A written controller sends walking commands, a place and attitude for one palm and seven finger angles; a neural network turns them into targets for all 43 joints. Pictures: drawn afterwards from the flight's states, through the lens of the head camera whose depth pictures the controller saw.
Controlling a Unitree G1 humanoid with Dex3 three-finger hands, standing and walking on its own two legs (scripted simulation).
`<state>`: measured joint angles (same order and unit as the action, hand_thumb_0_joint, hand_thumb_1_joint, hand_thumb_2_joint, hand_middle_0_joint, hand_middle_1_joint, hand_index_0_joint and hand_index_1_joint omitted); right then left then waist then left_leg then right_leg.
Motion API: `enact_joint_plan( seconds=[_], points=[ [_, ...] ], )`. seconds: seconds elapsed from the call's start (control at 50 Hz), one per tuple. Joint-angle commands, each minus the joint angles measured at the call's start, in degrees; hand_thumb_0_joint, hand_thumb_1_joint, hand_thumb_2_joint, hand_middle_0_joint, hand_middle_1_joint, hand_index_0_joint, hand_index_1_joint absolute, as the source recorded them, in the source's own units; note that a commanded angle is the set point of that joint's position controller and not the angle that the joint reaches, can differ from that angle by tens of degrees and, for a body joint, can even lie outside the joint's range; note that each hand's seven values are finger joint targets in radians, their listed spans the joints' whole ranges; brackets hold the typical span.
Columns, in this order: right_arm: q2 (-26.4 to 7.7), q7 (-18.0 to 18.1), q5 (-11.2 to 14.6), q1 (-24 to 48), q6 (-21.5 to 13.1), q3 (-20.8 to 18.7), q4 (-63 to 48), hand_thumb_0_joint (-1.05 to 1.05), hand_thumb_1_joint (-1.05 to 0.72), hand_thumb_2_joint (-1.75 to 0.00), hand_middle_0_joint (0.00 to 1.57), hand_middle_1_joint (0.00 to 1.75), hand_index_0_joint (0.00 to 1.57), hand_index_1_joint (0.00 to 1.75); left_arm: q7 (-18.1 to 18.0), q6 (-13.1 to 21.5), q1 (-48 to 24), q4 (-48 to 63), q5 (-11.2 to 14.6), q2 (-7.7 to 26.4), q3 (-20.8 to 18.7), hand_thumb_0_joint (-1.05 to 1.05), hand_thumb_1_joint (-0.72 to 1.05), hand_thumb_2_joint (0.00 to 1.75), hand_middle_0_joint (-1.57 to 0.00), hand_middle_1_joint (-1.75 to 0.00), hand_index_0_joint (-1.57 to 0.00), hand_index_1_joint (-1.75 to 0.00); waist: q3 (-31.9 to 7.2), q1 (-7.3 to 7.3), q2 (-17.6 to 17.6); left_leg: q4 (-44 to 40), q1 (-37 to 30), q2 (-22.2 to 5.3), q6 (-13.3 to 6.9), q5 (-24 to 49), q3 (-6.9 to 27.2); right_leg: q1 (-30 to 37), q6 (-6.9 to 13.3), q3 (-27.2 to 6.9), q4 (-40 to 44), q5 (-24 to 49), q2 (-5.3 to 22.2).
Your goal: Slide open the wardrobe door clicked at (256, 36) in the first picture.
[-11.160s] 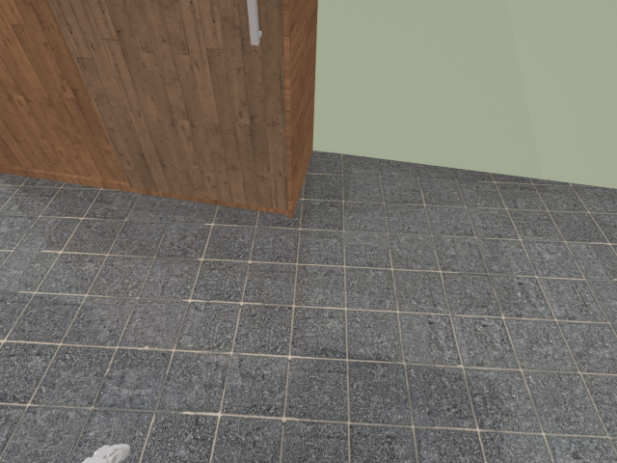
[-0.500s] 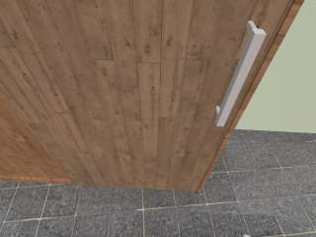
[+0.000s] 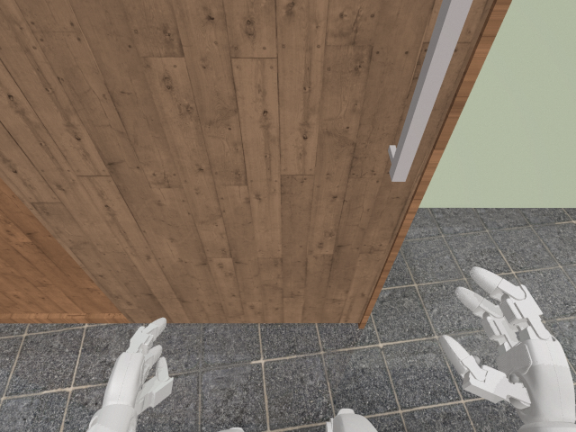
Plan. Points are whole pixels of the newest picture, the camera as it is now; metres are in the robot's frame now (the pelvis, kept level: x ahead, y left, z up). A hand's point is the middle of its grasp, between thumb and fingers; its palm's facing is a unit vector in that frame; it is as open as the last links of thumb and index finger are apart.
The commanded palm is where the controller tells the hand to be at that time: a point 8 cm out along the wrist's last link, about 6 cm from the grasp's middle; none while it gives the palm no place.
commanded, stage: raise the hand with hooked fingers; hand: right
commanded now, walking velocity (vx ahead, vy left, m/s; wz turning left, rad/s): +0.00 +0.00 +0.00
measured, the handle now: (419, 87) +0.50 -0.16 +0.22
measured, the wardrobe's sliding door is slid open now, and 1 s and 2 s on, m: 0.00 0.00 0.00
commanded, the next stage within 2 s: move the hooked fingers beside the handle in 1.50 s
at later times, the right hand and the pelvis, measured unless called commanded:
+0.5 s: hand (530, 289) +0.26 -0.25 +0.13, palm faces +0.03 +1.00 -0.07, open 12.6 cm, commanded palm +0.23 -0.31 +0.15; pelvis +0.02 -0.03 +0.04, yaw +1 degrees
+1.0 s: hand out of the picture +0.29 -0.30 +0.21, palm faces +0.08 +0.99 -0.09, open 14.0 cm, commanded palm +0.26 -0.34 +0.22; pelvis +0.01 -0.02 +0.05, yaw +1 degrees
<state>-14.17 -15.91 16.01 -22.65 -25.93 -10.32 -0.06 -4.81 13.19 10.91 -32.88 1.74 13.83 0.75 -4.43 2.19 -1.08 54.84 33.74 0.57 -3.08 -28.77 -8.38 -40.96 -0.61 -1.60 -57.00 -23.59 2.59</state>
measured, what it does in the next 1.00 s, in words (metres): rises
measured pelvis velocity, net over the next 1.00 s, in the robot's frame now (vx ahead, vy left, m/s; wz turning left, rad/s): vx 0.01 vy -0.02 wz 0.01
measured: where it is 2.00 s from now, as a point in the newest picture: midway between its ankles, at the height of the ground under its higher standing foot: outside the picture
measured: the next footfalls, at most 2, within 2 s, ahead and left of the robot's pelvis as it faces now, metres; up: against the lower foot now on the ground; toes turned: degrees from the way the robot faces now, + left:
none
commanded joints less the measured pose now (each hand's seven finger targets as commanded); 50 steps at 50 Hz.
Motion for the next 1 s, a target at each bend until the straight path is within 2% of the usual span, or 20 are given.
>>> enact_joint_plan(
  seconds=[0.0,0.02,0.04,0.08,0.1,0.12,0.16,0.2,0.26,0.28,0.34,0.36,0.4,0.44,0.58,0.64,0.66,0.82,0.88,0.98],
  points=[
    [-10.71,-3.55,3.07,6.94,4.8,-6.85,-8.12,0.0,-0.18,-0.59,0.25,0.76,0.25,0.76,-1.5,3.62,-2.0,7.85,1.17,7.41,-2.59,0.0,0.9,0.9,-0.2,-0.3,-0.2,-0.3,-9.88,-2.26,-0.23,-17.81,-4.87,-1.74,3.3,7.07,10.99,10.4,2.57,0.27,11.04,7.34,-1.94],
    [-11.5,-3.37,3.83,5.41,6.96,-9.31,-5.93,0.0,-0.15,-0.58,0.25,0.78,0.25,0.78,-1.61,3.53,-2.68,7.57,1.14,7.11,-2.53,0.0,0.9,0.9,-0.2,-0.3,-0.2,-0.3,-9.49,-1.05,-0.27,-18.09,-6.63,-1.75,3.19,8.84,10.77,10.58,2.49,-0.03,11.87,8.52,-1.96],
    [-11.15,-2.94,4.52,4.98,8.08,-10.36,-6.76,0.0,-0.13,-0.57,0.25,0.8,0.25,0.8,-1.49,3.46,-2.76,7.75,1.13,6.7,-2.36,0.0,0.9,0.9,-0.2,-0.3,-0.2,-0.3,-9.89,-0.67,1.31,-18.13,-8.01,-1.88,3.45,11.05,10.01,11.25,2.38,0.02,12.82,9.95,-1.94],
    [-11.32,-1.55,4.91,5.13,8.71,-11.63,-9.42,0.0,-0.08,-0.55,0.26,0.82,0.26,0.82,-1.26,3.69,-3.11,7.82,0.89,6.43,-2.34,0.0,0.9,0.9,-0.2,-0.3,-0.2,-0.3,-10.24,0.09,0.3,-17.69,-9.03,-1.48,3.37,14.24,8.13,13.25,2.25,0.06,14.69,11.92,-1.89],
    [-10.37,-0.92,4.92,5.84,8.59,-10.87,-10.42,0.0,-0.06,-0.54,0.26,0.84,0.26,0.84,-1.09,3.97,-3.24,7.75,0.87,6.27,-2.24,0.0,0.9,0.9,-0.2,-0.3,-0.2,-0.3,-8.98,-0.25,-0.12,-17.81,-8.28,-1.19,3.36,14.85,7.4,14.09,2.23,0.14,15.39,12.12,-1.78],
    [-10.99,-0.31,4.93,6.0,8.41,-11.85,-9.91,0.0,-0.04,-0.53,0.26,0.86,0.26,0.86,-1.04,4.21,-3.04,7.39,0.66,6.42,-2.38,0.0,0.9,0.9,-0.2,-0.3,-0.2,-0.3,-8.87,-0.05,2.54,-17.66,-9.08,-0.85,3.26,16.04,6.79,14.49,2.28,-0.23,15.88,13.03,-1.59],
    [-10.1,-0.15,4.42,6.07,7.38,-10.57,-11.44,0.0,0.01,-0.51,0.27,0.88,0.27,0.88,-0.61,4.88,-2.06,7.17,0.69,6.67,-2.48,0.0,0.9,0.9,-0.2,-0.3,-0.2,-0.3,-9.2,-0.52,0.03,-17.69,-8.39,-0.56,3.25,17.3,6.12,16.67,2.27,0.33,16.7,13.73,-1.72],
    [-10.48,-0.45,4.21,6.55,7.18,-10.66,-10.33,0.0,0.06,-0.49,0.27,0.92,0.27,0.92,-0.51,5.36,-1.45,6.57,0.78,7.17,-2.61,0.0,0.9,0.9,-0.2,-0.3,-0.2,-0.3,-7.97,-1.04,1.94,-18.15,-8.15,-0.38,3.29,17.27,5.65,16.92,2.25,0.22,17.42,13.6,-1.63],
    [-11.66,-1.54,3.89,9.9,7.93,-10.08,-11.28,0.0,0.13,-0.46,0.27,0.96,0.27,0.96,-0.61,5.92,-0.88,6.45,1.18,7.9,-2.45,0.0,0.9,0.9,-0.2,-0.3,-0.2,-0.3,-7.43,-1.36,-0.53,-19.22,-8.38,-0.24,2.96,15.98,5.56,19.04,2.32,0.31,18.87,12.92,-1.67],
    [-12.01,-1.69,3.97,10.97,8.32,-10.36,-12.13,0.0,0.15,-0.45,0.27,0.98,0.27,0.98,-0.71,6.17,-0.85,6.45,1.22,7.93,-2.33,0.0,0.9,0.9,-0.2,-0.3,-0.2,-0.3,-7.68,-1.27,-2.73,-19.39,-8.6,-0.28,2.77,15.84,5.27,20.08,2.27,0.18,19.46,12.91,-1.73],
    [-14.44,-1.55,4.01,13.41,9.52,-12.21,-13.42,0.0,0.22,-0.42,0.28,1.02,0.28,1.02,-1.11,6.53,-0.55,6.08,1.26,8.23,-2.2,0.0,0.9,0.9,-0.2,-0.3,-0.2,-0.3,-8.49,-1.15,-1.54,-20.36,-10.45,-0.13,2.59,17.46,4.89,22.44,2.4,-0.25,20.8,14.52,-1.58],
    [-14.63,-1.51,4.1,14.07,10.0,-12.53,-13.69,0.0,0.24,-0.41,0.28,1.03,0.28,1.03,-1.16,6.57,-0.66,6.14,1.26,8.2,-2.03,0.0,0.9,0.9,-0.2,-0.3,-0.2,-0.3,-8.6,-0.9,-2.93,-20.5,-10.81,-0.08,2.49,17.57,4.67,23.19,2.26,-0.35,21.41,14.67,-1.59],
    [-15.02,-1.56,4.41,16.45,10.97,-12.96,-12.61,0.0,0.29,-0.39,0.29,1.07,0.29,1.07,-1.35,6.62,-0.92,5.79,1.47,8.23,-1.77,0.0,0.9,0.9,-0.2,-0.3,-0.2,-0.3,-6.63,-1.17,-2.32,-21.34,-10.78,0.08,2.45,16.4,4.15,23.84,2.06,-0.83,22.74,13.58,-1.47],
    [-15.28,-1.77,4.41,18.37,12.34,-13.17,-12.02,0.0,0.34,-0.37,0.29,1.1,0.29,1.1,-1.43,6.46,-1.28,5.81,1.56,8.2,-1.47,0.0,0.9,0.9,-0.2,-0.3,-0.2,-0.3,-5.7,-0.83,-4.6,-22.11,-11.55,0.15,2.17,17.31,4.16,25.19,2.02,-0.74,23.66,14.34,-1.55],
    [-18.2,-4.12,4.92,23.56,18.28,-15.51,-9.78,0.0,0.5,-0.3,0.3,1.2,0.3,1.2,-1.61,5.96,-2.05,6.23,1.77,8.45,-0.79,0.0,0.9,0.9,-0.2,-0.3,-0.2,-0.3,-6.24,-0.3,-3.34,-24.31,-15.05,0.29,2.1,22.01,3.79,28.93,1.9,-1.16,25.87,18.12,-1.51],
    [-19.29,-4.86,4.86,27.46,20.54,-16.08,-9.16,0.0,0.5,-0.3,0.3,1.2,0.3,1.2,-1.84,5.47,-2.67,6.3,1.98,8.29,-0.29,0.0,0.9,0.9,-0.2,-0.3,-0.2,-0.3,-5.01,-0.27,-4.88,-25.77,-15.7,0.36,1.93,21.61,3.93,30.09,1.89,-1.1,26.99,17.7,-1.65],
    [-20.0,-4.97,4.9,29.2,21.0,-16.53,-9.44,0.0,0.5,-0.3,0.3,1.2,0.3,1.2,-1.96,5.45,-2.89,6.36,1.98,8.27,-0.17,0.0,0.9,0.9,-0.2,-0.3,-0.2,-0.3,-5.21,-0.24,-3.46,-26.1,-16.05,0.36,1.97,21.28,3.78,30.39,1.91,-1.49,27.38,17.46,-1.58],
    [-24.46,-6.69,4.79,36.81,24.55,-19.1,-4.54,0.0,0.5,-0.3,0.3,1.2,0.3,1.2,-2.79,4.6,-4.01,5.8,2.36,8.2,0.79,0.0,0.9,0.9,-0.2,-0.3,-0.2,-0.3,-4.07,-0.25,-2.54,-30.02,-17.44,0.37,1.94,18.14,4.63,32.54,2.27,-1.58,29.88,14.46,-1.73],
    [-26.0,-7.46,4.38,41.88,25.28,-19.29,-5.05,0.0,0.5,-0.3,0.3,1.2,0.3,1.2,-2.99,4.66,-4.7,5.98,2.57,8.11,1.05,0.0,0.9,0.9,-0.2,-0.3,-0.2,-0.3,-4.96,-0.35,-5.81,-30.47,-17.95,0.15,1.73,17.99,4.69,34.14,2.18,-1.95,30.93,14.34,-1.93],
    [-28.62,-8.42,4.49,44.33,26.84,-21.32,-1.47,0.0,0.5,-0.3,0.3,1.2,0.3,1.2,-3.03,4.52,-4.87,5.8,2.73,8.18,1.32,0.0,0.9,0.9,-0.2,-0.3,-0.2,-0.3,-4.84,-0.12,-4.81,-31.87,-19.35,0.03,1.78,18.77,4.88,34.7,2.3,-1.76,31.85,14.82,-2.13]
  ],
)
